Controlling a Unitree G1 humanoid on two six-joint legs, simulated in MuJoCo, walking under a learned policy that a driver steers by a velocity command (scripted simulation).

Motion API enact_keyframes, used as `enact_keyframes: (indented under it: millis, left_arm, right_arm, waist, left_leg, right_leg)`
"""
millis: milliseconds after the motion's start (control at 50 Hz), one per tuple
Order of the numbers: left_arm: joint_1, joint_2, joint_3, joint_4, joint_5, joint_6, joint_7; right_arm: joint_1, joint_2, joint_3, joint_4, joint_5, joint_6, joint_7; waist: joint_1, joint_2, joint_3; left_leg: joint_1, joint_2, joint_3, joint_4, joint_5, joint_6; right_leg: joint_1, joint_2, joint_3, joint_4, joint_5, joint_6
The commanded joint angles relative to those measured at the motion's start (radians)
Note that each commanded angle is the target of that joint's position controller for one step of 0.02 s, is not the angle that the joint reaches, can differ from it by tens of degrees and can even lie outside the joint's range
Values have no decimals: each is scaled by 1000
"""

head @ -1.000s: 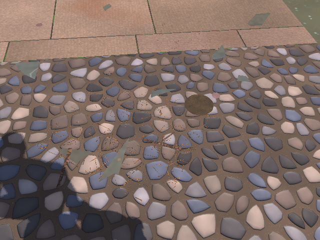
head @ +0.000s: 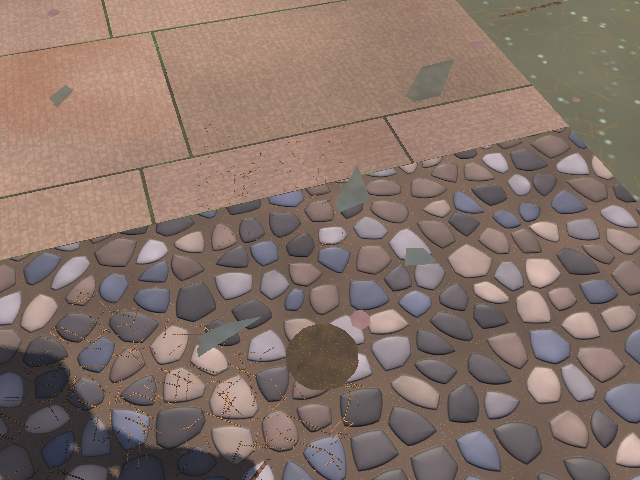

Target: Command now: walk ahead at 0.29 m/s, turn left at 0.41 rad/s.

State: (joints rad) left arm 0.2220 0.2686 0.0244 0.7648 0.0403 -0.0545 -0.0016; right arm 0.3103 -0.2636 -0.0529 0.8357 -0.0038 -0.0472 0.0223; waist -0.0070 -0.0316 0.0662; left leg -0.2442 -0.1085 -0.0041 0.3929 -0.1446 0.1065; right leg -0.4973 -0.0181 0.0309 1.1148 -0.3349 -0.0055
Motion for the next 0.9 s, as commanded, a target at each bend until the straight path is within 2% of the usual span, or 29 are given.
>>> enact_keyframes:
  millis: [20,100,200,240,260,280,300,320,340,360,380,400,420,440,480,560,600,660,700,720,740,760,780,800,820,840,860,880,900]
  left_arm:
    - [107,64,13,-33,-4,20,5]
    - [-17,58,5,-71,-10,35,10]
    - [-114,80,4,-101,-24,30,21]
    - [-89,94,6,-98,-30,20,28]
    - [-55,100,9,-91,-32,14,31]
    - [-4,103,10,-80,-27,3,37]
    - [53,150,21,-75,-12,-8,48]
    - [36,242,36,-98,-16,0,58]
    - [77,212,39,-87,-36,23,49]
    - [54,155,26,-100,-38,33,45]
    - [7,105,13,-109,-35,37,47]
    - [-38,93,7,-118,-27,45,50]
    - [-52,107,12,-117,-22,46,54]
    - [-53,114,17,-116,-14,48,52]
    - [-29,118,23,-110,-11,46,47]
    - [-3,136,36,-96,-11,49,42]
    - [-14,149,43,-96,-7,53,34]
    - [-8,177,57,-88,-2,61,24]
    - [-15,194,64,-84,-12,70,21]
    - [-14,194,66,-79,-19,75,20]
    - [27,175,67,-65,-17,80,17]
    - [77,88,49,-88,-4,91,9]
    - [-51,106,44,-144,-6,109,30]
    - [-70,119,47,-136,-17,117,32]
    - [-38,118,50,-112,-31,116,25]
    - [1,127,55,-81,-32,108,20]
    - [32,136,60,-58,-19,107,15]
    - [51,137,61,-43,-15,107,11]
    - [50,129,60,-39,-18,109,7]
  right_arm:
    - [6,-157,-37,-53,2,-17,-4]
    - [46,-157,-41,-50,5,10,-13]
    - [80,-172,-54,-57,-9,42,-27]
    - [49,-179,-60,-73,-14,52,-32]
    - [18,-182,-62,-84,-13,55,-33]
    - [-21,-179,-62,-96,-4,55,-34]
    - [-23,-142,-51,-119,10,49,-33]
    - [72,-64,-33,-141,22,48,-36]
    - [137,-135,-50,-119,-3,66,-47]
    - [122,-161,-56,-95,-22,77,-46]
    - [67,-161,-60,-89,-25,87,-36]
    - [37,-149,-59,-98,-18,98,-26]
    - [21,-143,-57,-107,-17,108,-16]
    - [24,-137,-53,-103,-11,115,-9]
    - [1,-132,-49,-116,-2,121,-1]
    - [-68,-115,-36,-147,-9,132,11]
    - [-97,-102,-26,-163,-7,134,19]
    - [-112,-109,-22,-181,-1,128,23]
    - [-85,-103,-19,-181,0,118,24]
    - [-50,-104,-20,-169,-4,109,20]
    - [-29,-133,-26,-161,-13,99,11]
    - [-38,-236,-43,-184,-20,89,-3]
    - [1,-328,-72,-192,-25,90,-7]
    - [-12,-263,-58,-178,-25,90,-12]
    - [-82,-210,-40,-183,-16,90,-17]
    - [-142,-180,-32,-191,-16,89,-19]
    - [-156,-161,-25,-196,-9,83,-26]
    - [-147,-137,-16,-193,-5,79,-26]
    - [-130,-129,-13,-186,-3,74,-26]
  waist:
    - [53,77,-102]
    - [8,112,-118]
    - [-37,127,-110]
    - [-23,139,-98]
    - [-2,146,-92]
    - [37,135,-89]
    - [47,54,-139]
    - [-16,-179,-204]
    - [-7,-224,-280]
    - [-18,-99,-212]
    - [-17,-37,-161]
    - [-29,-56,-124]
    - [-29,-111,-107]
    - [-27,-127,-109]
    - [-16,-120,-130]
    - [8,-126,-119]
    - [14,-137,-112]
    - [22,-156,-118]
    - [0,-138,-126]
    - [-21,-106,-127]
    - [-26,7,-103]
    - [13,306,-83]
    - [-61,308,-26]
    - [-38,202,-9]
    - [5,180,1]
    - [34,171,-15]
    - [36,186,-42]
    - [35,170,-80]
    - [30,147,-96]
  left_leg:
    - [37,246,-199,-96,790,162]
    - [47,200,-197,-58,718,102]
    - [128,220,-305,23,632,87]
    - [131,218,-365,68,581,69]
    - [114,205,-392,94,518,49]
    - [70,170,-398,147,437,16]
    - [-3,121,-363,271,292,-28]
    - [-153,-17,-180,489,-269,-74]
    - [-221,-59,-79,661,-587,-82]
    - [-249,-7,-86,769,-525,-91]
    - [-250,22,-86,793,-439,-105]
    - [-246,43,-78,782,-384,-123]
    - [-241,52,-65,782,-340,-140]
    - [-226,45,-47,789,-315,-152]
    - [-221,44,-35,758,-298,-160]
    - [-210,83,-11,615,-290,-151]
    - [-147,99,11,509,-293,-135]
    - [-65,94,56,383,-308,-108]
    - [12,85,80,243,-247,-84]
    - [90,71,82,124,-177,-66]
    - [146,106,-29,-24,-125,-48]
    - [210,393,-424,-135,-13,11]
    - [49,500,-537,-143,180,143]
    - [34,440,-438,-134,176,148]
    - [13,370,-347,-134,151,120]
    - [32,307,-283,-126,158,87]
    - [65,280,-244,-112,243,84]
    - [94,271,-223,-101,314,86]
    - [119,276,-218,-95,346,89]
  right_leg:
    - [4,-5,-14,-74,40,44]
    - [4,8,-22,-234,168,56]
    - [0,35,9,-373,141,45]
    - [59,49,30,-471,99,28]
    - [119,55,35,-555,107,16]
    - [223,48,38,-692,201,1]
    - [375,-86,139,-751,334,-35]
    - [534,-357,387,-734,748,-135]
    - [532,-451,533,-732,882,-267]
    - [481,-407,448,-743,809,-271]
    - [422,-334,329,-755,701,-237]
    - [375,-271,234,-782,607,-196]
    - [348,-234,171,-794,588,-185]
    - [334,-208,121,-795,598,-181]
    - [349,-216,86,-796,586,-194]
    - [349,-254,61,-821,400,-212]
    - [312,-257,31,-824,308,-204]
    - [291,-275,5,-794,291,-191]
    - [275,-278,-23,-735,301,-161]
    - [229,-265,-58,-674,274,-120]
    - [150,-225,-115,-555,157,-48]
    - [-66,-92,-216,-271,-224,42]
    - [-136,8,-82,-160,-299,48]
    - [-109,-24,-18,-89,-216,42]
    - [-81,-27,-5,-85,-124,32]
    - [-56,-24,-10,-88,-58,29]
    - [-44,-15,-27,-62,-22,31]
    - [-21,-10,-29,-43,-14,35]
    - [-14,-8,-27,-43,-11,39]
